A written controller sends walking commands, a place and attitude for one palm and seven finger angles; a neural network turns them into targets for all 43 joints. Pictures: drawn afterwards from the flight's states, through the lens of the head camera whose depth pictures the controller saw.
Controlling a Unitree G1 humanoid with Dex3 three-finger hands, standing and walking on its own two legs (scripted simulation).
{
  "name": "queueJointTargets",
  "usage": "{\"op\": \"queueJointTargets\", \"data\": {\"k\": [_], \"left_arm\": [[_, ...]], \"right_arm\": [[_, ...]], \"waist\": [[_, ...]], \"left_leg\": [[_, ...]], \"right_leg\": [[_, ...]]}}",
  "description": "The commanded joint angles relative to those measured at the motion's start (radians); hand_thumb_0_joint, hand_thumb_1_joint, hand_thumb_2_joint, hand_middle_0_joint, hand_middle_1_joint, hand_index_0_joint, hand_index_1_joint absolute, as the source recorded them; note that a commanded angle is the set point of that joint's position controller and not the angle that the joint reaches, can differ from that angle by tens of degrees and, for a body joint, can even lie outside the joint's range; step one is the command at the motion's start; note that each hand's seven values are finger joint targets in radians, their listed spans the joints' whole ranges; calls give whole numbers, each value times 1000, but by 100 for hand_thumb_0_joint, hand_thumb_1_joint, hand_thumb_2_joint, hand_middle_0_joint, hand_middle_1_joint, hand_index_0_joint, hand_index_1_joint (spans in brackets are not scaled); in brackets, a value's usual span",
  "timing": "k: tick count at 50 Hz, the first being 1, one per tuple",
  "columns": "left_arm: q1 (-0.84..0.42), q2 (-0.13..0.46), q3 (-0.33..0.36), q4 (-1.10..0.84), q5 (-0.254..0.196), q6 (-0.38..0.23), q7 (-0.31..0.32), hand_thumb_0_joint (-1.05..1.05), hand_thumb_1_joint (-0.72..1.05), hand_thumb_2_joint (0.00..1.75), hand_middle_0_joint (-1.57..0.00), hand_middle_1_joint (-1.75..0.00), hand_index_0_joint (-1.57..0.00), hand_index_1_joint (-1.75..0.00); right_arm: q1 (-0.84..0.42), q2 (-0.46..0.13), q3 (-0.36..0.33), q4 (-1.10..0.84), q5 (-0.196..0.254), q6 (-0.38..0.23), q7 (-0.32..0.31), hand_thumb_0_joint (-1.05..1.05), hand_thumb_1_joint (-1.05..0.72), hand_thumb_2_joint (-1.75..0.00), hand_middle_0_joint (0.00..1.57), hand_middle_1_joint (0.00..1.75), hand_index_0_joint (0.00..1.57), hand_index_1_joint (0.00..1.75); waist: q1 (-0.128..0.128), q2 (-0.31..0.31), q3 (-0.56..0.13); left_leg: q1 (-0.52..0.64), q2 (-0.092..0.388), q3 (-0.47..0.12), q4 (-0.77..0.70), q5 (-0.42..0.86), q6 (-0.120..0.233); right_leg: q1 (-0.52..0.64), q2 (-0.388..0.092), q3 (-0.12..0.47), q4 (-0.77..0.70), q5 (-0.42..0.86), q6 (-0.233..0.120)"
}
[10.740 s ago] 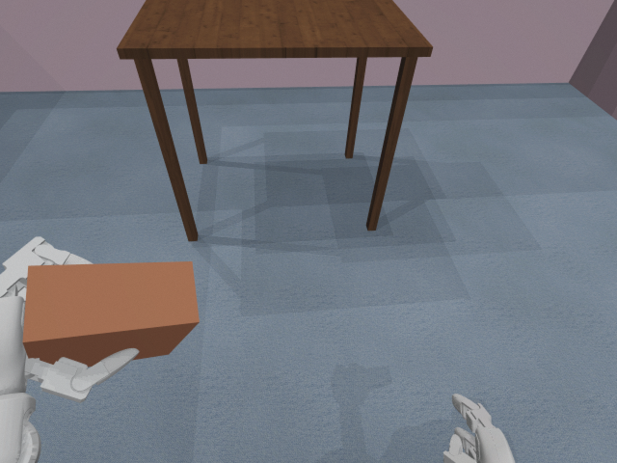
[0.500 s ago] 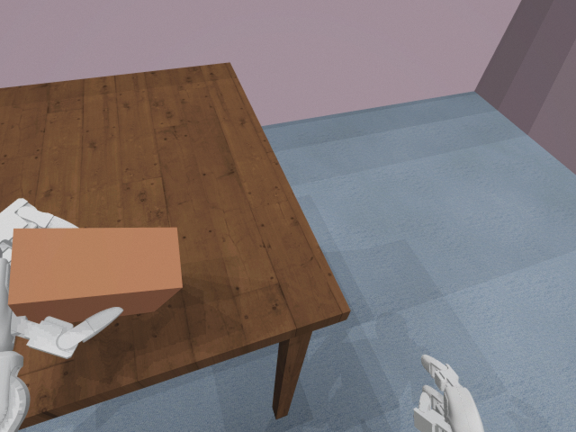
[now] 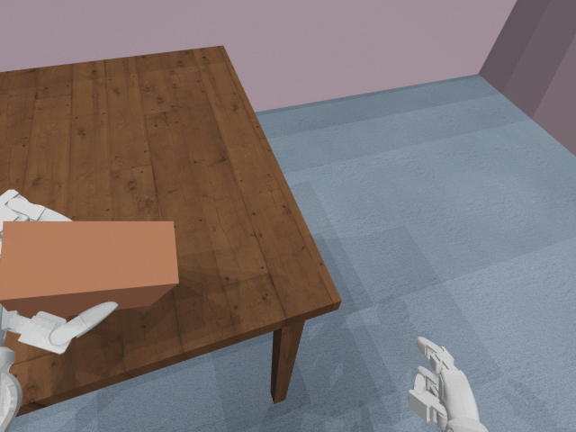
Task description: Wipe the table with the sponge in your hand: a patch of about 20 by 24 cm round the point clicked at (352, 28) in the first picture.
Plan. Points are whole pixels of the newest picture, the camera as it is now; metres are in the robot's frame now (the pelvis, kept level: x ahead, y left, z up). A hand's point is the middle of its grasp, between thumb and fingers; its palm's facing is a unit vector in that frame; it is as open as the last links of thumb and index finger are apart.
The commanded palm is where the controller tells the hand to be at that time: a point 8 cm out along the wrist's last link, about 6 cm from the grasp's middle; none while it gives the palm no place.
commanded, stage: shuffle to correct the standing spot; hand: left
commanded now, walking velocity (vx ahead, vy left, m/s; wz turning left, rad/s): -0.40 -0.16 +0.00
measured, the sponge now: (117, 271) +0.24 +0.21 +0.14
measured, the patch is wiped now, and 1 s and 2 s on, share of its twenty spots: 0.00 0.00 0.00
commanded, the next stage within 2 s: come to a stop and stand still in 0.52 s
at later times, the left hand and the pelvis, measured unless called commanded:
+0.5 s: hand (93, 332) +0.17 +0.19 +0.17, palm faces +0.30 -0.82 -0.49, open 10.4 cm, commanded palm +0.10 +0.23 +0.17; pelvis -0.06 -0.05 -0.01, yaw -1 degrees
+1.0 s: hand (102, 408) +0.12 +0.16 +0.17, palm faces +0.40 -0.81 -0.43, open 10.4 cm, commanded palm +0.06 +0.20 +0.17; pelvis -0.11 -0.08 +0.00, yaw +0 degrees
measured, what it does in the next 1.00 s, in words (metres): walks backwards: left foot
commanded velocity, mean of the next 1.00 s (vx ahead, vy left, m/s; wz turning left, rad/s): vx -0.16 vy -0.07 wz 0.00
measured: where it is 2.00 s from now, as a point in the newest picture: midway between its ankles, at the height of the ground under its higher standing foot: outside the picture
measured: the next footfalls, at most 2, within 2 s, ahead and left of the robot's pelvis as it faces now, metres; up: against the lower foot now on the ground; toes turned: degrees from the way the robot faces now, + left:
left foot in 0.86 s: -0.07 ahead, +0.02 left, +0.00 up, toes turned +1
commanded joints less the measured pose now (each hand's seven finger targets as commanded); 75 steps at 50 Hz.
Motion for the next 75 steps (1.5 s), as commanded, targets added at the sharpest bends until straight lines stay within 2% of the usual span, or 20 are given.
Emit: {"op": "queueJointTargets", "data": {"k": [1, 9, 14, 18, 21, 26, 30, 32, 34, 40, 45, 47, 48, 49, 50, 51, 53, 57, 63, 75], "left_arm": [[0, 153, 95, -251, -5, -80, -2, 0, 10, 130, -120, -160, -120, -160], [46, 168, 134, -245, -23, -116, -19, 0, 10, 130, -120, -160, -120, -160], [38, 190, 145, -259, -23, -157, -9, 0, 10, 130, -120, -160, -120, -160], [65, 224, 188, -237, -14, -188, -8, 0, 10, 130, -120, -160, -120, -160], [35, 222, 195, -278, -5, -215, -31, 0, 10, 130, -120, -160, -120, -160], [86, 186, 182, -316, -9, -194, -38, 0, 10, 130, -120, -160, -120, -160], [94, 216, 198, -312, -11, -133, -43, 0, 10, 130, -120, -160, -120, -160], [133, 235, 202, -291, -24, -94, -30, 0, 10, 130, -120, -160, -120, -160], [157, 194, 165, -259, -24, -65, 0, 0, 10, 130, -120, -160, -120, -160], [5, 174, 136, -194, 12, -84, 62, 0, 10, 130, -120, -160, -120, -160], [-53, 154, 72, -285, 20, -111, 41, 0, 10, 130, -120, -160, -120, -160], [-40, 153, 73, -264, 34, -114, 37, 0, 10, 130, -120, -160, -120, -160], [-39, 180, 103, -275, 34, -115, 37, 0, 10, 130, -120, -160, -120, -160], [-996, 906, 633, -415, 184, -225, 22, 0, 10, 130, -120, -160, -120, -160], [-421, 327, 266, 174, 65, -173, -32, 0, 10, 130, -120, -160, -120, -160], [-248, 211, 175, 153, 34, -173, -47, 0, 10, 130, -120, -160, -120, -160], [-97, 85, 58, 55, -9, -184, -50, 0, 10, 130, -120, -160, -120, -160], [-16, 121, 38, -21, -5, -148, -29, 0, 10, 130, -120, -160, -120, -160], [-244, 233, 134, -145, 15, -154, -10, 0, 10, 130, -120, -160, -120, -160], [-130, 106, 40, -82, 27, -148, -15, 0, 10, 130, -120, -160, -120, -160]], "right_arm": [[-36, -133, -64, -156, -8, -53, 6, 0, -90, -90, 20, 30, 20, 30], [-16, -128, -70, -154, -19, -55, 2, 0, -90, -90, 20, 30, 20, 30], [9, -106, -79, -110, -27, -71, -13, 0, -90, -90, 20, 30, 20, 30], [-37, -126, -76, -95, -33, -93, -35, 0, -90, -90, 20, 30, 20, 30], [-6, -114, -85, -77, -75, -116, -25, 0, -90, -90, 20, 30, 20, 30], [2, -146, -108, -102, -60, -137, 17, 0, -90, -90, 20, 30, 20, 30], [-9, -153, -104, -155, -21, -99, 28, 0, -90, -90, 20, 30, 20, 30], [3, -130, -106, -159, -6, -79, 14, 0, -90, -90, 20, 30, 20, 30], [-1, -113, -72, -115, -18, -69, 10, 0, -90, -90, 20, 30, 20, 30], [-27, -119, -49, -77, -23, -105, -31, 0, -90, -90, 20, 30, 20, 30], [-46, -146, -50, -103, -17, -102, -22, 0, -90, -90, 20, 30, 20, 30], [-45, -137, -44, -109, -21, -100, -14, 0, -90, -90, 20, 30, 20, 30], [-42, -140, -47, -114, -22, -99, -14, 0, -90, -90, 20, 30, 20, 30], [92, -165, -38, -77, -77, -160, -6, 0, -90, -90, 20, 30, 20, 30], [29, -73, -18, -36, -36, -160, 3, 0, -90, -90, 20, 30, 20, 30], [68, -148, -57, -103, -25, -171, 11, 0, -90, -90, 20, 30, 20, 30], [31, -146, -56, -99, -6, -161, 37, 0, -90, -90, 20, 30, 20, 30], [-7, -158, -49, -126, -10, -136, 45, 0, -90, -90, 20, 30, 20, 30], [-50, -148, -27, -148, -19, -129, 5, 0, -90, -90, 20, 30, 20, 30], [-10, -149, -27, -123, -30, -150, 20, 0, -90, -90, 20, 30, 20, 30]], "waist": [[-12, 157, -225], [-31, 57, -195], [-56, -84, -221], [-45, 75, -188], [-42, 261, -239], [-24, 283, -261], [-17, 104, -195], [-12, -219, -162], [-39, -100, -166], [-36, -91, -149], [-29, 299, -162], [-22, 274, -119], [-20, 216, -125], [30, 70, -45], [-8, 0, -250], [6, 49, -227], [-9, 128, -275], [6, -56, -194], [-10, 41, -110], [-8, 48, -150]], "left_leg": [[141, 202, -115, -43, 412, 15], [10, 140, -63, 48, 99, -5], [88, 13, -40, 240, -61, -33], [95, 152, -181, -24, 301, 12], [16, 363, -350, -144, 364, 137], [89, 290, -222, -25, 321, 76], [-195, 134, -62, 74, -360, -7], [-161, -46, 17, 575, -337, -63], [-203, -7, -84, 685, -277, -47], [13, -28, -32, 27, -133, 1], [117, 131, -230, -143, 170, 48], [15, 146, -232, -141, 142, 49], [-7, 126, -201, -125, 109, 36], [-152, 88, -74, 89, 227, 43], [28, -14, -92, 83, 208, 2], [68, 18, -85, 52, 181, -31], [100, 39, -92, -34, 213, -27], [11, 60, -118, -89, 27, -5], [-20, 36, -122, -133, -208, 11], [-21, 16, -107, -135, -41, -15]], "right_leg": [[-21, -26, -11, 25, 122, -13], [-71, -48, 45, -36, 220, -36], [-247, -199, 175, -133, 204, -128], [-197, -34, 29, 18, 225, -38], [-163, 27, 63, 366, -243, -10], [-97, 7, 30, 118, -126, -26], [54, 4, -21, 1, -124, -41], [-249, -242, 337, -225, -406, -185], [-205, -288, 340, -149, -226, -241], [-63, -197, 195, -106, -105, -141], [-39, -35, 22, 79, 37, -27], [21, -25, -9, 53, 12, -31], [61, -30, -3, 23, 66, -34], [-28, -59, 57, -7, 184, -34], [-14, -126, 129, 1, 332, -135], [16, -141, 244, -24, 468, -115], [91, -106, 136, 21, 361, -80], [41, -65, 93, -37, 112, -38], [-59, -50, 118, -126, -165, -41], [74, -13, 67, -90, 95, -37]]}}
